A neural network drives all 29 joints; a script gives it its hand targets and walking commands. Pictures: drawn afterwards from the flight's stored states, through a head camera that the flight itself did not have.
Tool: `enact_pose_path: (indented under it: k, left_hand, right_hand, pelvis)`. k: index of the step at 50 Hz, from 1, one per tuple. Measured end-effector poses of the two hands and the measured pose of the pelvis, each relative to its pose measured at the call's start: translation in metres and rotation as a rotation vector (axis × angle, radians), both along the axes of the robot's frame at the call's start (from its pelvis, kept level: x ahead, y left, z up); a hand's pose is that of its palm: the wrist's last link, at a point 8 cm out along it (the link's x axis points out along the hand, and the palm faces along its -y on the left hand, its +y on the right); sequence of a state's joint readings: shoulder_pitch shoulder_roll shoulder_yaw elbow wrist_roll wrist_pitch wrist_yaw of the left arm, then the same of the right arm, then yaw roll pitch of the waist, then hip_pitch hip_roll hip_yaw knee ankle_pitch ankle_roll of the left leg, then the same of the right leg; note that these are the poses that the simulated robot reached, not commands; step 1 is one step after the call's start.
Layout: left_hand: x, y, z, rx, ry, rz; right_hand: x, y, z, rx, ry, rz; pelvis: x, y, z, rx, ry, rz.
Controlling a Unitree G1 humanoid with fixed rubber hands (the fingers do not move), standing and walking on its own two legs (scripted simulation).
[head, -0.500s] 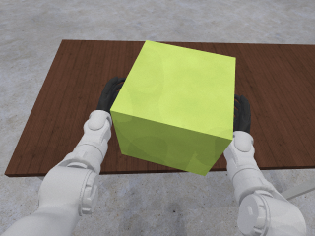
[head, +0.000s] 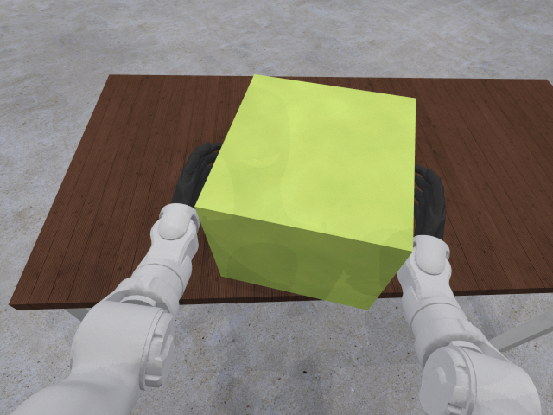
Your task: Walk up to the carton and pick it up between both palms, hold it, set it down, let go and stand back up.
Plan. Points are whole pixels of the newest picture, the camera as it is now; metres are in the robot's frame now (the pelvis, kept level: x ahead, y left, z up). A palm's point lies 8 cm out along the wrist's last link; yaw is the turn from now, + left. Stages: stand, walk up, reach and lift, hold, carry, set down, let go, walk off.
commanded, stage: reach and lift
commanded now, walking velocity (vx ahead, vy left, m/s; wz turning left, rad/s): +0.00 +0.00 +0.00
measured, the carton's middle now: (311, 193) +0.48 -0.04 +0.02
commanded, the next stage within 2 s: none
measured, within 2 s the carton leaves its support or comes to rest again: neither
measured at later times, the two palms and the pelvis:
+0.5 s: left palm (194, 180) +0.43 +0.14 +0.11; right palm (453, 213) +0.38 -0.21 +0.10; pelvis +0.01 -0.01 +0.01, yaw +0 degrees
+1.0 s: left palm (196, 161) +0.40 +0.12 +0.18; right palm (494, 201) +0.36 -0.23 +0.16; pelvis -0.01 -0.03 +0.01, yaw +1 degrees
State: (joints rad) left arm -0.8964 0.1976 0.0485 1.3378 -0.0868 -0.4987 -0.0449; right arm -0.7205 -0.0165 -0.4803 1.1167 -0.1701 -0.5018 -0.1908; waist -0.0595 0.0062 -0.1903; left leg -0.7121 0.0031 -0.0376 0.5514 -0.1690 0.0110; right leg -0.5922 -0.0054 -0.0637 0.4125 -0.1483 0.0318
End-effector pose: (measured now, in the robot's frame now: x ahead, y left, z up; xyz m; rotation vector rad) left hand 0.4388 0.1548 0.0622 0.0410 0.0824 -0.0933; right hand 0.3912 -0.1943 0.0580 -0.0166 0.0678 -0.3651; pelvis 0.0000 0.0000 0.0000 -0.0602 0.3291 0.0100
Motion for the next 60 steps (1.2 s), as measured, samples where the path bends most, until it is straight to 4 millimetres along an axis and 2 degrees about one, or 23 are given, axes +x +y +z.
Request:
enact_pose_path:
  k: [6,14,22,33,38,44,51,60]
  left_hand:
    - [0.002,-0.009,0.002,0.027,0.012,-0.009]
    - [0.003,-0.016,0.014,0.066,-0.005,-0.022]
    - [-0.005,-0.016,0.033,0.074,-0.024,-0.014]
    - [-0.022,-0.017,0.078,0.081,-0.033,-0.001]
    - [-0.032,-0.019,0.089,0.087,0.007,0.008]
    - [-0.04,-0.022,0.094,0.059,0.058,0.027]
    - [-0.041,-0.033,0.117,0.052,0.038,0.037]
    - [-0.042,-0.031,0.115,-0.035,0.115,0.07]
  right_hand:
    - [0.0,-0.008,-0.003,0.031,0.02,-0.013]
    - [-0.002,-0.014,0.006,0.071,0.004,-0.021]
    - [-0.007,-0.015,0.031,0.134,-0.03,-0.014]
    - [-0.02,-0.017,0.072,0.163,-0.039,-0.001]
    - [-0.027,-0.02,0.08,0.176,0.001,0.008]
    - [-0.03,-0.023,0.087,0.176,0.043,0.022]
    - [-0.029,-0.034,0.1,0.174,0.025,0.031]
    - [-0.024,-0.033,0.106,0.178,0.072,0.056]
  pelvis:
    - [0.003,-0.005,0.001,0.004,0.006,-0.002]
    - [0.01,-0.009,0.002,0.006,0.02,-0.004]
    - [0.008,-0.009,0.004,0.007,-0.025,-0.002]
    - [-0.001,-0.009,0.007,0.008,-0.117,0.003]
    - [-0.007,-0.012,0.008,0.013,-0.162,0.005]
    - [-0.013,-0.018,0.009,0.022,-0.193,0.006]
    - [-0.014,-0.026,0.01,0.033,-0.197,0.005]
    - [-0.014,-0.033,0.012,0.043,-0.235,0.006]
